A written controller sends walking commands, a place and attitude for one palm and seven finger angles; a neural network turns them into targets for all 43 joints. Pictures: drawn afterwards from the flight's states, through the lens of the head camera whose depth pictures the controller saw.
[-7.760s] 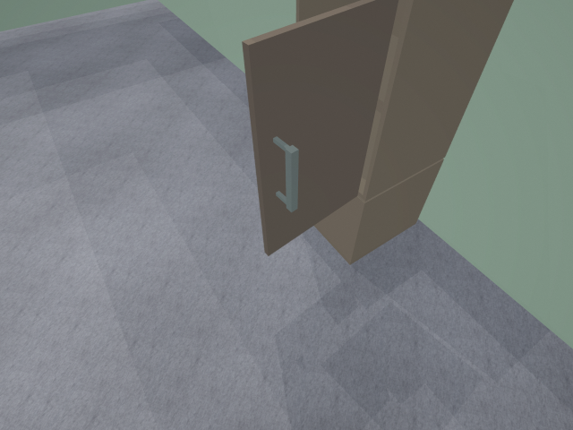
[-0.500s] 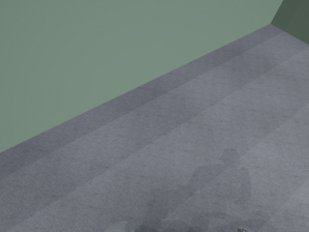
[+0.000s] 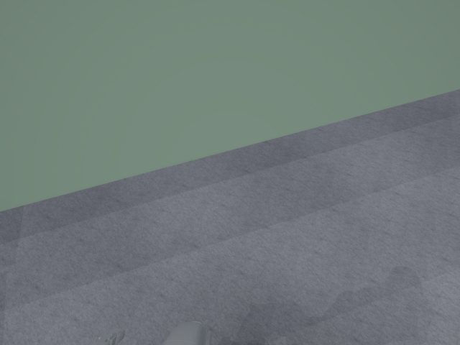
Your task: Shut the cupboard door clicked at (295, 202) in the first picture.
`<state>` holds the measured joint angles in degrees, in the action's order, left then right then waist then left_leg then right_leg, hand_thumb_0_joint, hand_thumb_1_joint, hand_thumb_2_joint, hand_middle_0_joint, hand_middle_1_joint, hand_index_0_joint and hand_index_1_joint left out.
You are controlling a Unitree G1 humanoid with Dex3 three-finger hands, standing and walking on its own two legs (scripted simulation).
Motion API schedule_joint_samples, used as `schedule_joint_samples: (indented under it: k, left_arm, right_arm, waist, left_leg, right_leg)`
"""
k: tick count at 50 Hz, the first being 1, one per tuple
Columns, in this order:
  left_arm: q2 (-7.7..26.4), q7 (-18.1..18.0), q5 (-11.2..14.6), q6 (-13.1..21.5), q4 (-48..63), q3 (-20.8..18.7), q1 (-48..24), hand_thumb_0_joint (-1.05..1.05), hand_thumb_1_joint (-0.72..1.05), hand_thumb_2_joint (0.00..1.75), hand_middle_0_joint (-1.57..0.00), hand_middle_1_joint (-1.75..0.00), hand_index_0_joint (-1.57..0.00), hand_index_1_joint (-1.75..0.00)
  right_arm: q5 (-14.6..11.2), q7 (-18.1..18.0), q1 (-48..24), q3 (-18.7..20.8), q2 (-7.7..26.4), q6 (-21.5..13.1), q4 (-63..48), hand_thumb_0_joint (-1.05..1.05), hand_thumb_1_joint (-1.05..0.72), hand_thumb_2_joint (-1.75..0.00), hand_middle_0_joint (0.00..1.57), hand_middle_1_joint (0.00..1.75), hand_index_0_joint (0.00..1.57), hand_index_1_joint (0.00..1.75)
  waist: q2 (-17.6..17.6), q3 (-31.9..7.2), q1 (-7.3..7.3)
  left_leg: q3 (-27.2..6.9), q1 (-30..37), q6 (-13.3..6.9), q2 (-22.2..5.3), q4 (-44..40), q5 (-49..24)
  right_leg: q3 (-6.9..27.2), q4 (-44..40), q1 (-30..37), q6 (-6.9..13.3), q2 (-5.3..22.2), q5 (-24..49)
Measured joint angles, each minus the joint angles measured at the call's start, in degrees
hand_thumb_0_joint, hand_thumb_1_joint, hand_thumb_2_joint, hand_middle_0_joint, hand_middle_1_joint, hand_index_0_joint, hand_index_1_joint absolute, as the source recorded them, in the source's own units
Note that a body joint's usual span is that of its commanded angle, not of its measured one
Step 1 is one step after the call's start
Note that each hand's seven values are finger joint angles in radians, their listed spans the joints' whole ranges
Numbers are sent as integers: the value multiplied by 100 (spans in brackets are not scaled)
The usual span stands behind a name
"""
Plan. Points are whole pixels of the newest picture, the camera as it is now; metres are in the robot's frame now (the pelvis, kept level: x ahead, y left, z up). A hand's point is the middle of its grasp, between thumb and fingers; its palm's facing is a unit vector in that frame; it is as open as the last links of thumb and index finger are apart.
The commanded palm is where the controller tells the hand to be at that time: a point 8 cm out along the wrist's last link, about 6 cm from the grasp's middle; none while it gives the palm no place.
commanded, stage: walk to a spot facing it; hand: left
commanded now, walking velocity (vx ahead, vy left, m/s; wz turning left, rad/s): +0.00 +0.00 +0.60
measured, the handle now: out of the picture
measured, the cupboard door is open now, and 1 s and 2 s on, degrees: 96 96 96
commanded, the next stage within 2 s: none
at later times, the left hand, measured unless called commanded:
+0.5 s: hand out of the picture +0.08 +0.23 -0.16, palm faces +0.30 -0.91 -0.27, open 7.4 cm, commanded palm none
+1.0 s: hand out of the picture -0.04 +0.18 -0.19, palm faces +0.60 -0.77 -0.21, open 7.4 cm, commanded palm none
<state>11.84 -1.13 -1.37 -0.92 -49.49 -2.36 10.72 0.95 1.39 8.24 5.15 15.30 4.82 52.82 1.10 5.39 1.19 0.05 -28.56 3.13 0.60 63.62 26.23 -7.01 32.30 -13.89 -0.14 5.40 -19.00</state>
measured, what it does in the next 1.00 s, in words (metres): steps on the spot, turning left: left foot, then right foot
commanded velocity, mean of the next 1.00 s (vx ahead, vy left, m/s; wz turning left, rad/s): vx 0.03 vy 0.00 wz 0.60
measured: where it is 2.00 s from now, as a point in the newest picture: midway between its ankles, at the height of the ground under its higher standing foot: (192, 320)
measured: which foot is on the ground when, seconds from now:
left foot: up 0.00-0.18, down 0.20-0.56, up 0.58-0.92, down 0.94-1.00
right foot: down 0.00-0.20, up 0.22-0.54, down 0.56-0.94, up 0.96-1.00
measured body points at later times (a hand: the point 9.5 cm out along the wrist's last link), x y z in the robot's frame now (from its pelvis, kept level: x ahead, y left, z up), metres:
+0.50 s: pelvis +0.03 -0.01 +0.00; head +0.08 +0.01 +0.45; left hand +0.06 +0.28 -0.13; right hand +0.18 -0.23 -0.14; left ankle +0.01 +0.12 -0.74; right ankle +0.07 -0.16 -0.70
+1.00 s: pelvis +0.05 -0.01 -0.01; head +0.08 +0.05 +0.43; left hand -0.07 +0.22 -0.18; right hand +0.31 -0.15 -0.13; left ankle +0.01 +0.06 -0.74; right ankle +0.08 -0.15 -0.70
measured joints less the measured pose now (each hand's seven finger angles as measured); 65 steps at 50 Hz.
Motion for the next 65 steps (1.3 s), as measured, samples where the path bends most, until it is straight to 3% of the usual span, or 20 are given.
schedule_joint_samples:
  k: [3, 7, 9, 10, 13, 17, 23, 28, 31, 34, 36, 43, 46, 47, 48, 50, 54, 59, 65]
  left_arm:
    - [-29, 5, -10, 26, -41, 25, 81, 1, 91, 90, -21, -30, -20, -30]
    - [-16, 46, -21, 56, -89, 33, 169, 1, 91, 90, -21, -30, -20, -30]
    - [31, 75, 6, 39, -128, 8, 248, 1, 90, 89, -21, -30, -20, -30]
    - [54, 90, 30, 10, -140, -12, 300, 1, 90, 89, -21, -30, -20, -30]
    - [225, 57, 50, -210, -267, -79, 174, 1, 91, 89, -21, -30, -20, -30]
    - [324, 56, 34, -296, -283, -154, -64, 1, 91, 90, -21, -30, -20, -30]
    - [330, 89, 46, -232, -63, -158, -318, 1, 91, 90, -20, -30, -20, -30]
    - [318, 89, 64, -79, 110, -109, -345, 1, 91, 90, -20, -30, -20, -30]
    - [163, 37, 17, 36, 99, -37, -322, 1, 91, 90, -20, -30, -20, -30]
    - [25, 10, 24, 30, 81, 26, -160, 1, 91, 90, -20, -30, -20, -30]
    - [-22, 2, 30, 30, 46, 49, -50, 1, 91, 90, -21, -30, -20, -30]
    - [-43, 34, -14, 54, -104, 60, 227, 1, 91, 90, -21, -30, -20, -30]
    - [54, 63, 3, 28, -188, 2, 356, 1, 90, 89, -21, -30, -20, -30]
    - [85, 78, 25, 0, -208, -23, 419, 1, 90, 89, -21, -30, -20, -30]
    - [152, 84, 45, -56, -262, -52, 398, 1, 90, 89, -21, -30, -20, -30]
    - [273, 75, 41, -208, -352, -105, 306, 1, 91, 90, -21, -30, -20, -30]
    - [385, 142, -10, -241, -426, -188, 105, 1, 91, 90, -20, -30, -20, -30]
    - [398, 254, -29, -113, -302, -192, -94, 1, 91, 90, -20, -30, -20, -30]
    - [359, 315, -16, -55, -150, -157, -377, 1, 91, 90, -20, -30, -20, -30]
  right_arm:
    - [-24, 32, -55, -48, -65, -15, -27, 1, -91, -90, 19, 30, 19, 30]
    - [-41, 53, -188, -118, -115, -76, -87, 1, -91, -90, 19, 30, 19, 30]
    - [-34, 65, -228, -151, -122, -137, -154, 1, -91, -90, 19, 30, 19, 30]
    - [-19, 69, -226, -161, -100, -195, -207, 1, -91, -90, 19, 30, 19, 30]
    - [5, 3, -253, -202, -201, -315, -258, 1, -91, -90, 19, 30, 19, 30]
    - [29, -112, -99, -251, -272, -334, -243, 1, -90, -90, 20, 30, 20, 30]
    - [52, -117, 87, -246, -269, -269, -105, 1, -90, -90, 20, 30, 20, 30]
    - [14, -92, 237, -159, -225, -179, -69, 1, -90, -90, 20, 30, 20, 30]
    - [-11, -74, 172, -52, -87, -93, 1, 1, -90, -90, 20, 30, 20, 30]
    - [3, -31, 122, -1, -13, -31, 50, 1, -90, -90, 20, 30, 20, 30]
    - [-6, -1, 79, -7, -21, -3, 52, 1, -91, -90, 20, 30, 20, 30]
    - [-37, 56, -184, -85, -93, -21, -20, 1, -91, -90, 19, 30, 19, 30]
    - [-36, 58, -285, -137, -121, -111, -119, 1, -91, -90, 19, 30, 19, 30]
    - [-25, 64, -287, -152, -98, -170, -183, 1, -91, -90, 19, 30, 19, 30]
    - [-10, 47, -312, -147, -127, -234, -222, 1, -91, -90, 19, 30, 19, 30]
    - [11, 3, -315, -198, -190, -316, -270, 1, -91, -90, 19, 30, 19, 30]
    - [38, -109, -66, -275, -290, -428, -250, 1, -90, -90, 20, 30, 20, 30]
    - [26, -111, 337, -329, -375, -518, -39, 1, -90, -90, 20, 30, 20, 30]
    - [46, -67, 767, -288, -419, -521, 197, 1, -90, -90, 20, 30, 20, 30]
  waist:
    - [-213, 48, -9]
    - [-389, 139, -101]
    - [-439, 130, -121]
    - [-410, 82, -115]
    - [-549, 122, -137]
    - [-456, 78, -122]
    - [-218, 34, -89]
    - [-93, -78, -5]
    - [62, 13, 23]
    - [43, 33, 57]
    - [-53, 36, 69]
    - [-361, 126, -90]
    - [-470, 124, -157]
    - [-449, 71, -155]
    - [-513, 74, -143]
    - [-588, 94, -185]
    - [-519, -21, -186]
    - [-361, -173, -152]
    - [-209, -259, 35]
  left_leg:
    - [287, 217, 69, -92, -678, -29]
    - [517, 667, 17, -96, -1993, -202]
    - [595, 981, -63, -58, -2756, -742]
    - [536, 1065, -232, -70, -3009, -1215]
    - [407, 927, -536, 37, -2678, -885]
    - [84, 1047, -462, 47, -3016, -974]
    - [-339, 1163, -362, 48, -3386, -1213]
    - [-693, 927, -152, 143, -3029, -1053]
    - [-561, 395, -117, 183, -1456, 67]
    - [-189, 6, -20, 111, -100, 76]
    - [2, -47, 52, 18, 83, -57]
    - [416, 482, 63, -127, -1531, -121]
    - [565, 926, -49, -63, -2576, -591]
    - [544, 1061, -232, -62, -2911, -920]
    - [512, 979, -437, 8, -2813, -912]
    - [444, 907, -644, 75, -2630, -768]
    - [186, 1110, -632, 123, -3045, -925]
    - [-128, 1483, -642, 160, -3697, -1191]
    - [-492, 1733, -542, 172, -3982, -1177]
  right_leg:
    - [-193, -208, 169, -6, 144, 55]
    - [-475, -35, 209, -79, 301, -118]
    - [-611, 303, 132, -151, 387, -338]
    - [-654, 660, -22, -202, 415, -470]
    - [-1, 2342, -733, -361, 281, -1293]
    - [414, 3146, -1294, -428, 52, -917]
    - [651, 2176, -1215, -428, -97, -647]
    - [613, 176, -349, -339, -271, -24]
    - [399, 255, -274, -69, -234, -17]
    - [174, 26, -18, 10, -102, 14]
    - [35, -180, 142, 15, -21, 81]
    - [-458, -245, 340, -73, 210, -11]
    - [-652, 175, 248, -184, 350, -288]
    - [-706, 498, 109, -232, 387, -421]
    - [-560, 1048, -120, -310, 427, -774]
    - [-62, 2217, -626, -368, 287, -1260]
    - [406, 3297, -1320, -407, 80, -684]
    - [651, 2961, -1600, -447, 44, -100]
    - [677, 1605, -1405, -489, -31, -8]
